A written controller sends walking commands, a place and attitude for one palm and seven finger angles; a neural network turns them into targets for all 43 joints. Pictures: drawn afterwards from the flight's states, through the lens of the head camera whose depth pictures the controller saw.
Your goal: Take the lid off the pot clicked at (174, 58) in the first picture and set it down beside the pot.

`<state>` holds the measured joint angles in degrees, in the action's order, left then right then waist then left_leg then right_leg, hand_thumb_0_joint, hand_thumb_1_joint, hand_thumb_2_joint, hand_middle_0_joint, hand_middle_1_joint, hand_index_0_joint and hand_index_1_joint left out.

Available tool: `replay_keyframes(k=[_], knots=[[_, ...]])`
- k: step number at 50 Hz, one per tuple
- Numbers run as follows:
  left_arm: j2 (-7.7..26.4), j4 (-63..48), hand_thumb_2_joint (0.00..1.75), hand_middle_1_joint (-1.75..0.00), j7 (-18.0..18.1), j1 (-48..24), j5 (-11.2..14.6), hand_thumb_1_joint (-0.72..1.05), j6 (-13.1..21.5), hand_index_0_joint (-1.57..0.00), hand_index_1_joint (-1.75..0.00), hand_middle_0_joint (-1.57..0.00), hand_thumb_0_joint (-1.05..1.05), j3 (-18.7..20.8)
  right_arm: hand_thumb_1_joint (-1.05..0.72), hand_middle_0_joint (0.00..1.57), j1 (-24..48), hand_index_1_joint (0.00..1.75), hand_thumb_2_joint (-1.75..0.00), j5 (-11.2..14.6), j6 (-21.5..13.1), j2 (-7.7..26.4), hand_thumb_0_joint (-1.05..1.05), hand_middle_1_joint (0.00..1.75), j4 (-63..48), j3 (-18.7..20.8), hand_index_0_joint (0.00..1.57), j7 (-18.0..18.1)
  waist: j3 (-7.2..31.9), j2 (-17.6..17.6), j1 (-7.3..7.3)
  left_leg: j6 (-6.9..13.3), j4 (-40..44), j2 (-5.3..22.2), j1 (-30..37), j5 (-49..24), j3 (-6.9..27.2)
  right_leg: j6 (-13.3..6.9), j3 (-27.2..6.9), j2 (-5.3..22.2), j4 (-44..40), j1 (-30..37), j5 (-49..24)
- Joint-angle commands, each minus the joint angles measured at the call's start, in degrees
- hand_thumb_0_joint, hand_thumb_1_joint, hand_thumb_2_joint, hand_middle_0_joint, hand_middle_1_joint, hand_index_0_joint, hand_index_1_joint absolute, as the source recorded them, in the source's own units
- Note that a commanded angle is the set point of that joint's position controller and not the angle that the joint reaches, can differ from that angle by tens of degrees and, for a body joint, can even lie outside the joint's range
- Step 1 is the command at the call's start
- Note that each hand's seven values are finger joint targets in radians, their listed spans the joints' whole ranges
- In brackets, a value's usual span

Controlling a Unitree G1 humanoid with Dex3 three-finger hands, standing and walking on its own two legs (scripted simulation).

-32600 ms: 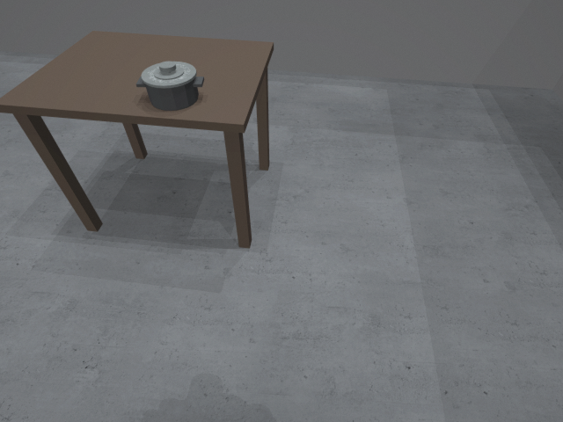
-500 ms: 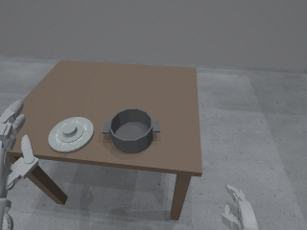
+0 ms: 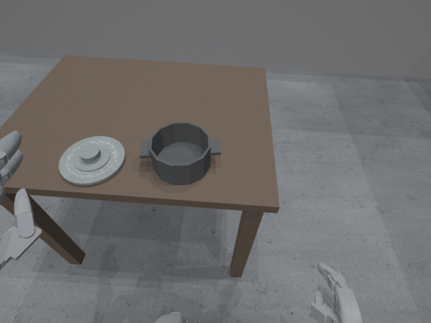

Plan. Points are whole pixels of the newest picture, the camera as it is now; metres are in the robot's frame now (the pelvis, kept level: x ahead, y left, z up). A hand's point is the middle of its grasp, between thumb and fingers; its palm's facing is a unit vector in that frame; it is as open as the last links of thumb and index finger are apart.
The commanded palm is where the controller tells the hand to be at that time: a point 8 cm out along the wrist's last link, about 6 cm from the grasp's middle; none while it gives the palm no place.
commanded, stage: step back with the hand held close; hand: left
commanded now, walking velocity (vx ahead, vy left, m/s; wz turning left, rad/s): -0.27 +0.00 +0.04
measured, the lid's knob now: (90, 153) +0.51 +0.37 -0.05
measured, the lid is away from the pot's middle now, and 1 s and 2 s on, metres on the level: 0.24 0.24 0.24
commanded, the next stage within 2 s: stop stepping back and stand still in 0.64 s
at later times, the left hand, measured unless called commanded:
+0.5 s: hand out of the picture +0.11 +0.25 +0.17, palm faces +0.37 -0.84 -0.39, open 7.4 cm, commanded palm +0.03 +0.30 +0.19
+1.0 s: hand out of the picture +0.00 +0.19 +0.17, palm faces +0.25 -0.85 -0.46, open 7.4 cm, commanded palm -0.05 +0.25 +0.19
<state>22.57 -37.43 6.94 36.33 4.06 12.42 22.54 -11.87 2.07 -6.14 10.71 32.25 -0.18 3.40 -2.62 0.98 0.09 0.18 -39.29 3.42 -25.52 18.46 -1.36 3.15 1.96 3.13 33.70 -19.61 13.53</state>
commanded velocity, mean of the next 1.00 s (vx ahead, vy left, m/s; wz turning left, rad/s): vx -0.21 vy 0.04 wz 0.00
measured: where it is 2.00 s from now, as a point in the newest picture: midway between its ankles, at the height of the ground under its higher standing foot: outside the picture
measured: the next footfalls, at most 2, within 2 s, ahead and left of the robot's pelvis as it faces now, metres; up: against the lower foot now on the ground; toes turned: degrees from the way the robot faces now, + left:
left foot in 0.46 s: -0.02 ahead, +0.13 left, +0.00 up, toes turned +5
right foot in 0.76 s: -0.11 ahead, -0.14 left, +0.00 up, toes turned -7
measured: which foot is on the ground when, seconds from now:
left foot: down 0.00-0.30, up 0.32-0.44, down 0.46-0.78, up 0.80-1.00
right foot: down 0.00-0.46, up 0.48-0.74, down 0.76-1.00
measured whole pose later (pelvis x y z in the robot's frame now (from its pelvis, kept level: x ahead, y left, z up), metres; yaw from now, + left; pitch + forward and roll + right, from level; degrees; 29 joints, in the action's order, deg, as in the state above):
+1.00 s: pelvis -0.19 -0.02 +0.01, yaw -4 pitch +0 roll +2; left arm 22.5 -32.8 7.1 39.7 2.7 12.0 20.0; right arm -16.1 2.0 -4.7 14.2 34.0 2.5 4.2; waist 3.4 -1.8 -3.0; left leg 1.1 -47.7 0.8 -20.2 24.9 -2.3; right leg -0.5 2.2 2.8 34.9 -21.0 14.0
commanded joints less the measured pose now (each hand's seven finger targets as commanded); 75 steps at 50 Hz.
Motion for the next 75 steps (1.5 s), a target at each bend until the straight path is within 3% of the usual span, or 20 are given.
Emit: replay_keyframes(k=[1, 7, 12, 16, 21, 24, 33, 36, 37, 38, 40, 45, 50, 55, 60, 62, 65, 71, 74, 75], knots=[[6.9, -5.0, 0.90, -0.30, 1.6, -2.1, 0.0, 0.90, 2.5, -0.20, -0.30, -0.20, 0.00, 4.1, -0.90, 0.20, 3.8, 0.30, -0.90, -0.9, -3.1, 7.1, 0.00, 0.30, -7.7, 3.1, 0.20, 1.2, 3.6, -6.6, -1.78, 1.2, 0.9, 0.6, 7.6, 9.7, 2.6, -5.4, -7.0, 8.4, -13.4, -10.3, 9.9], [7.1, -10.4, 0.90, -0.30, 2.5, -4.7, -1.1, 0.90, 3.9, -0.20, -0.30, -0.20, 0.00, 4.8, -0.90, 0.20, 6.0, 0.30, -0.90, -0.2, -4.9, 8.6, 0.00, 0.30, -10.7, 2.3, 0.20, 1.7, 4.0, 14.7, -0.22, 5.9, 27.8, 12.7, -12.9, 27.8, 16.2, -1.0, 1.1, -3.2, 14.0, 8.0, 11.6], [8.9, -13.2, 0.90, -0.30, 1.5, -0.7, -0.4, 0.90, 5.0, -0.20, -0.30, -0.20, 0.00, 5.8, -0.90, 0.20, 4.1, 0.30, -0.90, -0.4, -6.3, 7.7, 0.00, 0.30, -10.1, 2.6, 0.20, 0.2, 5.2, 7.8, 0.35, 2.6, 13.0, 5.6, -5.0, 17.9, 5.9, -3.3, 0.1, -0.5, -3.4, 3.7, 9.5], [9.1, -10.8, 0.90, -0.30, 1.8, -3.1, -0.1, 0.90, 4.0, -0.20, -0.30, -0.20, 0.00, 4.3, -0.90, 0.20, 3.3, 0.30, -0.90, -1.1, -4.8, 6.3, 0.00, 0.30, -6.0, 4.1, 0.20, -0.4, 6.8, -14.2, -0.65, -1.2, -26.7, -3.2, 7.2, 10.5, 1.0, -13.1, -21.1, 19.1, -22.2, -15.2, 16.1], [7.4, -6.5, 0.90, -0.30, 1.4, -5.6, -0.4, 0.90, 4.9, -0.20, -0.30, -0.20, 0.00, 4.2, -0.90, 0.20, 4.6, 0.30, -0.90, -1.0, -4.1, 5.8, 0.00, 0.30, -5.7, 2.1, 0.20, 0.7, 2.9, -4.6, -2.86, 0.3, 9.8, -0.9, 7.3, 2.6, 0.8, -5.3, -6.2, 8.8, -2.9, -4.7, -10.6], [7.3, -9.0, 0.90, -0.30, 2.0, -6.4, -0.1, 0.90, 6.7, -0.20, -0.30, -0.20, 0.00, 5.0, -0.90, 0.20, 3.7, 0.30, -0.90, -2.3, -5.7, 7.1, 0.00, 0.30, -6.4, 3.9, 0.20, 0.6, 4.5, 13.9, -2.39, 10.4, 20.3, 19.9, 9.2, -29.3, 21.1, -1.1, -4.9, -3.1, 26.1, -12.9, 19.1], [8.1, -19.7, 0.90, -0.30, 1.5, 0.1, 0.6, 0.90, 3.0, -0.20, -0.30, -0.20, 0.00, 6.0, -0.90, 0.20, 3.7, 0.30, -0.90, -1.2, -7.1, 7.1, 0.00, 0.30, -6.6, 4.4, 0.20, -2.9, 12.7, 16.7, -0.04, 5.0, 14.8, 14.4, 16.3, -31.8, 5.0, -1.2, -1.2, -1.8, 12.2, -5.2, 11.0], [8.1, -13.3, 0.90, -0.30, 1.2, 0.8, 0.3, 0.90, 2.6, -0.20, -0.30, -0.20, 0.00, 6.6, -0.90, 0.20, 3.6, 0.30, -0.90, -1.3, -6.9, 7.3, 0.00, 0.30, -6.5, 3.9, 0.20, -2.3, 11.3, 11.4, -0.27, 3.4, 11.6, 13.2, 11.2, -18.2, 5.7, -0.7, 1.0, -2.3, -1.9, 2.8, 2.3], [-4.4, 37.6, 0.90, -0.30, -6.1, -9.0, -6.6, 0.90, -9.3, -0.20, -0.30, -0.20, 0.00, -16.8, -0.90, 0.20, 3.6, 0.30, -0.90, -3.0, -1.9, 18.3, 0.00, 0.30, 4.6, 6.6, 0.20, -3.1, 11.5, 3.7, -3.46, 2.4, -9.2, 9.3, 6.1, -19.1, 8.0, -0.6, -3.3, 8.0, -8.9, 1.0, -14.6], [11.8, -24.2, 0.90, -0.30, -1.7, -17.7, 1.0, 0.90, 0.2, -0.20, -0.30, -0.20, 0.00, 5.0, -0.90, 0.20, 6.9, 0.30, -0.90, 2.1, -3.8, 3.0, 0.00, 0.30, -11.1, 5.3, 0.20, -2.4, 13.9, -9.8, 0.19, -0.9, -6.0, 2.9, 12.9, 9.9, -0.8, -2.8, -1.9, 5.2, -14.9, 3.1, -11.7], [16.1, -5.0, 0.90, -0.30, 1.0, -0.9, 0.3, 0.90, 3.0, -0.20, -0.30, -0.20, 0.00, 11.3, -0.90, 0.20, 3.0, 0.30, -0.90, 0.8, -3.6, 5.5, 0.00, 0.30, -8.4, 4.5, 0.20, -0.3, 9.4, -23.9, -0.51, -0.7, -25.9, -3.4, -2.7, 14.2, 1.7, -10.6, -15.4, 19.4, -18.1, -0.9, -9.9], [9.3, -6.9, 0.90, -0.30, 0.8, 1.4, 0.4, 0.90, 2.8, -0.20, -0.30, -0.20, 0.00, 6.4, -0.90, 0.20, 8.6, 0.30, -0.90, 0.1, -0.3, 5.4, 0.00, 0.30, -9.2, 2.5, 0.20, 0.3, 5.6, -7.6, -1.99, -0.4, -17.7, -1.1, 2.5, 6.4, 0.7, -8.9, -12.6, 13.8, -15.8, -6.3, 10.4], [8.8, -5.2, 0.90, -0.30, 2.5, -2.5, -1.6, 0.90, 3.9, -0.20, -0.30, -0.20, 0.00, 3.9, -0.90, 0.20, 3.8, 0.30, -0.90, -0.7, -4.1, 7.9, 0.00, 0.30, -7.3, 3.3, 0.20, 1.6, 2.5, -7.3, -1.81, 3.1, 10.4, -1.0, 12.3, 5.1, -0.2, -5.7, -9.6, 10.7, -13.4, -6.3, 18.5], [10.6, -11.5, 0.90, -0.30, 2.2, -3.5, -1.6, 0.90, 5.1, -0.20, -0.30, -0.20, 0.00, 5.0, -0.90, 0.20, 1.8, 0.30, -0.90, -0.8, -7.1, 7.5, 0.00, 0.30, -7.1, 3.3, 0.20, 0.7, 3.7, 21.4, -1.79, 10.8, 28.3, 11.7, 4.9, 9.9, 17.0, -1.1, -1.0, -3.7, 23.9, -4.4, 16.0], [8.4, -4.3, 0.90, -0.30, 1.6, -1.4, -1.7, 0.90, 2.9, -0.20, -0.30, -0.20, 0.00, 4.1, -0.90, 0.20, 2.5, 0.30, -0.90, -0.5, -7.4, 8.9, 0.00, 0.30, -5.9, 3.4, 0.20, -0.4, 2.4, 0.2, 0.46, 4.9, 11.5, 4.6, 1.7, 2.2, 4.9, -2.3, -0.5, -2.6, -6.0, 10.6, 6.0], [9.8, -2.0, 0.90, -0.30, 1.0, -2.2, -1.8, 0.90, 3.1, -0.20, -0.30, -0.20, 0.00, 4.6, -0.90, 0.20, 3.3, 0.30, -0.90, -0.6, -6.0, 8.5, 0.00, 0.30, -5.7, 4.2, 0.20, -0.2, 3.2, -18.2, -0.42, 2.5, -10.3, -4.7, -5.3, 9.6, 0.0, -8.0, -24.1, 9.8, -20.2, 10.6, 15.0], [8.6, -0.6, 0.90, -0.30, 0.3, -7.0, -1.7, 0.90, 3.6, -0.20, -0.30, -0.20, 0.00, 4.0, -0.90, 0.20, 3.2, 0.30, -0.90, -1.0, -4.5, 8.6, 0.00, 0.30, -3.9, 4.6, 0.20, -0.5, 2.0, -10.3, -1.26, 1.4, -22.6, -2.8, -6.1, 6.5, 3.1, -11.2, -30.0, 14.7, -23.6, 3.7, 23.7], [6.5, -4.9, 0.90, -0.30, 1.3, -7.4, -1.8, 0.90, 3.3, -0.20, -0.30, -0.20, 0.00, 1.0, -0.90, 0.20, 6.0, 0.30, -0.90, -1.6, -3.9, 5.9, 0.00, 0.30, -5.2, 1.3, 0.20, 1.7, 1.0, -6.0, -1.83, 2.6, 9.7, -2.5, 16.7, 3.3, -3.1, -8.8, -9.2, 7.3, -16.6, -8.5, 24.3], [6.6, -11.4, 0.90, -0.30, 2.7, -9.1, -1.9, 0.90, 3.8, -0.20, -0.30, -0.20, 0.00, 1.1, -0.90, 0.20, 5.0, 0.30, -0.90, -2.1, -5.0, 7.7, 0.00, 0.30, -6.5, 1.5, 0.20, 1.7, 0.8, 18.6, -1.74, 10.4, 30.1, 15.1, 15.4, 23.3, 25.9, -3.1, -0.3, -5.1, 13.5, -11.6, 16.5], [7.8, -11.4, 0.90, -0.30, 3.0, -8.6, -2.3, 0.90, 3.4, -0.20, -0.30, -0.20, 0.00, 2.0, -0.90, 0.20, 5.4, 0.30, -0.90, -2.2, -4.9, 6.4, 0.00, 0.30, -7.4, 1.6, 0.20, 1.7, 1.1, 15.1, -1.66, 12.5, 31.1, 17.0, 11.1, 20.4, 28.1, -3.1, -3.1, -4.8, 22.0, -9.8, 16.1]])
